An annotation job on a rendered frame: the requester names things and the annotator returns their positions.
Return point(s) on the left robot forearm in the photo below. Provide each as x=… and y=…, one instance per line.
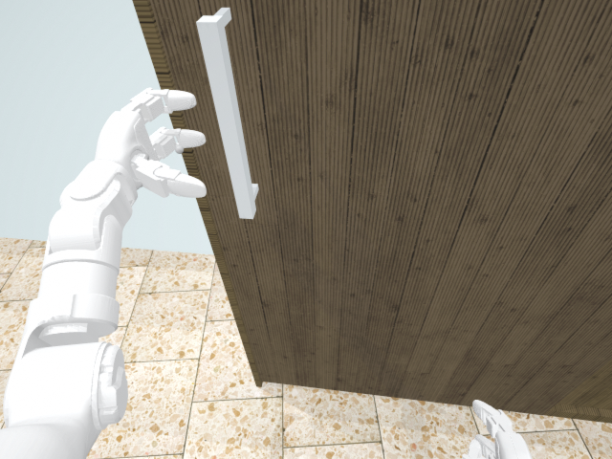
x=76, y=298

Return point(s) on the robot left upper arm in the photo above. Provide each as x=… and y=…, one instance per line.
x=61, y=398

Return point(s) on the left robot hand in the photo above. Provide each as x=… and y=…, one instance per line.
x=123, y=139

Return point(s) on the wardrobe door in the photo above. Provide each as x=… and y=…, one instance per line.
x=434, y=213
x=595, y=392

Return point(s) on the handle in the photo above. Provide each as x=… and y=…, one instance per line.
x=211, y=29

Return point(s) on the right robot hand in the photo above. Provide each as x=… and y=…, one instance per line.
x=508, y=444

